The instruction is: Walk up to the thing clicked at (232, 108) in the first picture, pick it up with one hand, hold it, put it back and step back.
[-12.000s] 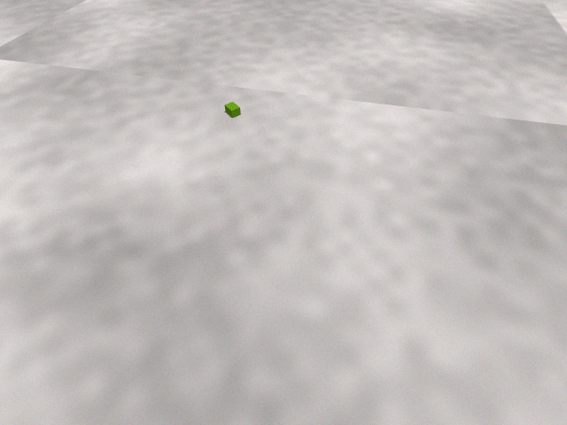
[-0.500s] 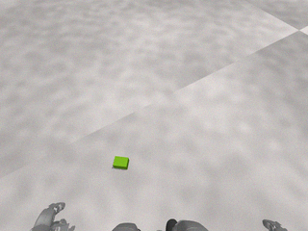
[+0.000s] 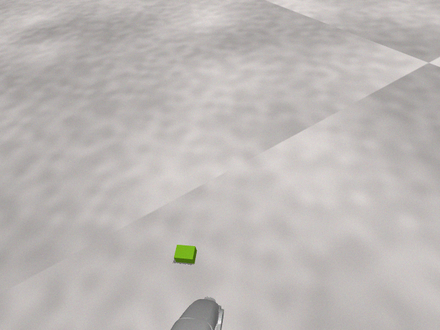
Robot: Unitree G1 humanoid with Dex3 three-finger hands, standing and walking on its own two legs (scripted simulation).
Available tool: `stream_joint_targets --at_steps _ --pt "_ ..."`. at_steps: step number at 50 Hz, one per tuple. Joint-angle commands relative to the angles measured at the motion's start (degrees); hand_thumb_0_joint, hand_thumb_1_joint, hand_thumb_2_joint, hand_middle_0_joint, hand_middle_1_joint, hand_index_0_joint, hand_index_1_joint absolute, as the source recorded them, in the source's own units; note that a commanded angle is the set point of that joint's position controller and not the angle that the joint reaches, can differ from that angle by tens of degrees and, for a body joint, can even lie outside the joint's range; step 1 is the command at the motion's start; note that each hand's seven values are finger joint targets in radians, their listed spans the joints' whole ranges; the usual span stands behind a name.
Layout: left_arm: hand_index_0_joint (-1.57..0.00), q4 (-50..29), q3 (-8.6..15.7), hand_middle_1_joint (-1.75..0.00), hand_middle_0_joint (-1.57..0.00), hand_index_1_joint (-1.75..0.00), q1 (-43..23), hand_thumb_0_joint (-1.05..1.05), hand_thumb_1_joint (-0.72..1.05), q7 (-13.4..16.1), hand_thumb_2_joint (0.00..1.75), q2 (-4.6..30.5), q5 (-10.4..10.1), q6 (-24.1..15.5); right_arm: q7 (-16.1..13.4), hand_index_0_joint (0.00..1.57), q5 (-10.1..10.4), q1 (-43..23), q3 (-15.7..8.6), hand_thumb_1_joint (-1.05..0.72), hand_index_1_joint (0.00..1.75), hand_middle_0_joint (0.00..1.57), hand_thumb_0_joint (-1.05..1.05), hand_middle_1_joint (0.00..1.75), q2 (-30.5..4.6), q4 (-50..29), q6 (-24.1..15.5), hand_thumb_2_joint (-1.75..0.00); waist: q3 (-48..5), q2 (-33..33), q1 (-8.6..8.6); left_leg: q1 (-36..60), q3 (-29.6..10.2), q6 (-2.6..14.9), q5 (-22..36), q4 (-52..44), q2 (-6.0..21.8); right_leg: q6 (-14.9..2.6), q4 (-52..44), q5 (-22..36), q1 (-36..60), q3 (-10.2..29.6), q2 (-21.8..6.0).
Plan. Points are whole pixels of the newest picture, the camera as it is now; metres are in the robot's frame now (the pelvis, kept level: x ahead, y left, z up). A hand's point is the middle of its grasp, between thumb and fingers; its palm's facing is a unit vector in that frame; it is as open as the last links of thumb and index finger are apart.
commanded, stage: walk up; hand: left
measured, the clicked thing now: (185, 254) +0.54 +0.28 -0.74
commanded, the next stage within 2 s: stand in 1.66 s
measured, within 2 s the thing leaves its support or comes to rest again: neither
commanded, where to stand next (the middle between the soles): +0.11 +0.03 m, yaw +1 degrees
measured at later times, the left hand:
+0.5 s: hand out of the picture +0.12 +0.32 -0.17, palm faces -0.02 -0.93 -0.37, open 7.4 cm
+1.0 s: hand out of the picture +0.00 +0.33 -0.10, palm faces +0.07 -0.82 -0.57, open 7.4 cm
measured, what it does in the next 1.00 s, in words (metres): steps on the spot: left foot, then right foot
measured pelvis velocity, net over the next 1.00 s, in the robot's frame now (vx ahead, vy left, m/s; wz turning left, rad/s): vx -0.04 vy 0.01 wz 0.03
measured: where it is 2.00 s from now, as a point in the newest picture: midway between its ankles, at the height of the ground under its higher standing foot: outside the picture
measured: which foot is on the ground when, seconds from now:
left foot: up 0.00-0.16, down 0.18-0.68, up 0.70-1.00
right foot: down 0.00-0.20, up 0.22-0.62, down 0.64-1.00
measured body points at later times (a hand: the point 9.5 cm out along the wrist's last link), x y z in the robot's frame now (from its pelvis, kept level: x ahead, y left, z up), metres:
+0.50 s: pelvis +0.02 +0.04 -0.02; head +0.07 +0.08 +0.43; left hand +0.12 +0.37 -0.14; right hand +0.13 -0.29 -0.09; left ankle +0.12 +0.19 -0.73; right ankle +0.03 -0.13 -0.64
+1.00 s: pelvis -0.04 +0.01 -0.01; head -0.03 -0.04 +0.44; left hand -0.01 +0.37 -0.06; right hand +0.01 -0.31 -0.16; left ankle -0.03 +0.17 -0.68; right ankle -0.01 -0.15 -0.73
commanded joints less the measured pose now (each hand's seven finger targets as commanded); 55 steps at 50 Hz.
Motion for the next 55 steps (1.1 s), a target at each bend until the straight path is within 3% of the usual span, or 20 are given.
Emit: stream_joint_targets --at_steps 1,5,8,9,10,11,12,15,20,25,31,33,34,35,39,43,48,51,53,55 --pt "-0.20 -7.5 4.8 -0.30 -0.20 -0.30 -3.9 0.00 0.90 2.5 0.90 18.9 -0.3 -3.5 0.7 0.20 0.1 -5.4 -2.8 -0.90 0.30 0.20 0.00 0.30 -7.6 -7.7 -1.0 -0.90 5.2 -12.6 -0.95 -2.1 -1.5 -0.87 4.7 -3.1 2.9 -10.69 -9.0 25.9 -7.8 7.3 -14.4" --pt "-0.20 -9.3 3.9 -0.30 -0.20 -0.30 -4.1 0.00 0.90 1.5 0.90 18.1 0.0 -2.7 0.4 0.20 1.5 -8.8 -2.6 -0.90 0.30 0.20 0.00 0.30 -6.7 -7.5 -1.9 -0.90 3.6 -18.3 0.78 5.1 5.2 0.55 3.3 -16.8 3.9 -10.02 -5.1 29.1 -8.2 1.7 -12.2" --pt "-0.20 -10.4 2.9 -0.30 -0.20 -0.30 -5.9 0.00 0.90 0.4 0.90 16.4 -0.9 -0.6 -1.6 0.20 2.7 2.0 -2.9 -0.90 0.30 0.20 0.00 0.30 -7.5 -2.1 -4.0 -0.90 -3.3 -14.2 -4.06 25.5 10.6 2.03 13.2 -29.5 -0.5 -7.68 13.8 30.5 -12.0 -1.9 -7.4" --pt "-0.20 -10.7 1.8 -0.30 -0.20 -0.30 -3.3 0.00 0.90 0.4 0.90 12.6 -1.2 -0.2 -2.6 0.20 2.6 9.3 -3.9 -0.90 0.30 0.20 0.00 0.30 -10.1 -0.2 -4.9 -0.90 -7.6 -5.9 -6.91 33.8 7.0 3.42 17.6 -31.4 1.1 -5.02 27.7 21.6 -15.9 -2.1 -4.9" --pt "-0.20 -11.4 0.5 -0.30 -0.20 -0.30 0.1 0.00 0.90 0.4 0.90 7.9 -1.9 0.1 -3.7 0.20 1.9 12.0 -4.6 -0.90 0.30 0.20 0.00 0.30 -13.8 -0.1 -6.0 -0.90 -11.0 5.4 -6.43 40.6 -9.8 6.71 27.4 -31.2 12.5 -2.30 37.8 -5.7 -25.2 0.8 1.1" --pt "-0.20 -11.0 0.9 -0.30 -0.20 -0.30 2.3 0.00 0.90 0.8 0.90 10.5 -2.4 1.2 -4.2 0.20 2.9 10.7 -4.5 -0.90 0.30 0.20 0.00 0.30 -17.7 -1.7 -6.4 -0.90 -16.8 3.6 -5.42 37.1 -30.7 13.89 22.5 -36.7 24.1 -3.04 40.5 -12.2 -24.1 6.5 4.0" --pt "-0.20 -9.5 1.4 -0.30 -0.20 -0.30 -0.8 0.00 0.90 1.2 0.90 14.5 -2.4 2.2 -4.2 0.20 4.0 5.6 -4.9 -0.90 0.30 0.20 0.00 0.30 -19.1 -2.3 -6.4 -0.90 -14.3 1.8 -4.53 29.1 -35.4 18.60 9.1 -40.9 26.6 -4.17 43.6 -11.8 -22.9 8.7 0.4" --pt "-0.20 -8.7 2.8 -0.30 -0.20 -0.30 -1.8 0.00 0.90 -0.1 0.90 16.2 -1.8 3.7 -6.3 0.20 3.4 -1.0 -2.4 -0.90 0.30 0.20 0.00 0.30 -13.2 -4.0 -6.6 -0.90 -4.1 -4.0 -1.12 18.7 -14.4 11.34 9.0 -37.7 19.0 -3.73 40.9 -6.0 -24.1 10.2 -3.0" --pt "-0.20 -13.9 4.7 -0.30 -0.20 -0.30 -5.6 0.00 0.90 -1.9 0.90 15.1 -0.1 7.9 -10.1 0.20 3.0 3.8 -2.9 -0.90 0.30 0.20 0.00 0.30 -14.0 -3.1 -6.6 -0.90 -1.1 -2.5 -1.66 15.5 -8.7 15.37 39.2 -32.1 20.7 -0.90 48.9 -5.6 -28.5 12.3 0.6" --pt "-0.20 -14.2 4.1 -0.30 -0.20 -0.30 -5.4 0.00 0.90 -2.3 0.90 12.9 -2.0 8.0 -9.5 0.20 2.2 -4.2 -2.0 -0.90 0.30 0.20 0.00 0.30 -13.4 -7.2 -6.3 -0.90 -4.0 8.0 -0.29 9.4 -2.2 15.28 26.7 -33.1 18.5 -0.28 44.2 -2.8 -24.6 9.8 1.2" --pt "-0.20 -9.3 4.2 -0.30 -0.20 -0.30 -0.5 0.00 0.90 -1.4 0.90 13.1 -2.4 4.6 -6.1 0.20 1.4 -9.7 -1.5 -0.90 0.30 0.20 0.00 0.30 -12.4 -10.2 -2.2 -0.90 -11.8 12.3 1.54 10.2 2.3 11.25 16.3 -20.7 12.6 0.44 8.7 5.0 -9.2 -1.7 -0.2" --pt "-0.20 -9.2 5.7 -0.30 -0.20 -0.30 -1.9 0.00 0.90 -0.7 0.90 18.0 -0.2 2.8 -5.7 0.20 2.3 -4.3 0.2 -0.90 0.30 0.20 0.00 0.30 -6.8 -9.3 -0.6 -0.90 -9.0 -8.5 1.27 -3.7 5.2 6.35 -6.9 -2.5 3.4 -0.66 -2.6 0.3 -5.8 12.8 -4.4" --pt "-0.20 -12.3 6.5 -0.30 -0.20 -0.30 -7.1 0.00 0.90 -0.4 0.90 24.2 1.0 2.2 -6.1 0.20 2.5 -2.2 0.7 -0.90 0.30 0.20 0.00 0.30 -4.2 -9.8 -0.4 -0.90 -5.9 -20.0 -1.22 -10.7 0.1 2.45 -17.3 5.7 -2.4 -6.06 -6.4 0.0 -13.4 34.9 -17.5" --pt "-0.20 -14.0 6.7 -0.30 -0.20 -0.30 -12.2 0.00 0.90 0.3 0.90 28.0 0.8 2.1 -7.0 0.20 2.3 -6.7 -0.9 -0.90 0.30 0.20 0.00 0.30 -8.9 -9.9 -0.4 -0.90 -4.4 -18.8 0.42 -5.8 -6.7 1.55 -16.5 12.5 -1.2 -15.96 -12.1 -2.3 -23.4 44.4 -25.4" --pt "-0.20 -10.7 5.9 -0.30 -0.20 -0.30 -14.4 0.00 0.90 2.4 0.90 20.9 -0.1 0.2 -4.9 0.20 2.7 0.1 -2.0 -0.90 0.30 0.20 0.00 0.30 -11.0 -4.4 0.1 -0.90 -2.7 -11.5 -4.07 -7.8 -7.3 0.63 -2.7 16.6 -2.1 -9.23 -3.4 -3.2 -15.5 21.4 -13.0" --pt "-0.20 -9.6 6.7 -0.30 -0.20 -0.30 -3.4 0.00 0.90 1.9 0.90 20.1 -0.1 -2.3 -2.3 0.20 0.9 -0.5 -2.8 -0.90 0.30 0.20 0.00 0.30 -13.2 -5.1 -1.2 -0.90 -6.7 -19.2 1.47 -16.7 -4.4 -0.15 -1.5 11.4 -0.5 -11.29 -7.7 -25.6 2.8 27.7 -14.7" --pt "-0.20 -10.3 6.1 -0.30 -0.20 -0.30 -4.4 0.00 0.90 0.2 0.90 18.5 -0.5 -2.2 -0.9 0.20 1.4 -3.6 -1.9 -0.90 0.30 0.20 0.00 0.30 -11.6 -4.1 -3.6 -0.90 3.0 -23.7 2.90 -9.1 1.3 -0.71 -6.2 -4.8 -0.2 -12.77 -10.0 -19.4 -7.0 21.8 -14.2" --pt "-0.20 -11.4 6.1 -0.30 -0.20 -0.30 -8.1 0.00 0.90 -0.8 0.90 20.6 -0.1 -1.5 -0.1 0.20 1.8 1.4 -1.9 -0.90 0.30 0.20 0.00 0.30 -10.4 -2.8 -4.2 -0.90 2.3 -26.5 -0.04 5.6 7.3 0.38 -11.1 -15.4 0.9 -11.65 -10.5 -16.0 -16.0 15.6 -12.5" --pt "-0.20 -12.3 5.6 -0.30 -0.20 -0.30 -13.7 0.00 0.90 -1.2 0.90 21.3 0.0 -0.9 0.0 0.20 2.1 11.3 -2.5 -0.90 0.30 0.20 0.00 0.30 -10.2 -0.1 -4.5 -0.90 -1.8 -25.2 -6.16 21.5 10.4 2.15 -4.6 -22.8 1.7 -9.86 -6.7 -17.2 -23.8 12.0 -11.7" --pt "-0.20 -13.1 3.2 -0.30 -0.20 -0.30 -14.3 0.00 0.90 -0.5 0.90 14.3 0.3 0.4 -1.2 0.20 1.6 24.2 -4.6 -0.90 0.30 0.20 0.00 0.30 -13.0 4.6 -4.8 -0.90 -3.0 -3.0 -12.73 39.9 3.4 2.47 -5.7 -29.6 0.2 -6.07 21.7 -20.1 -41.9 4.6 -3.5"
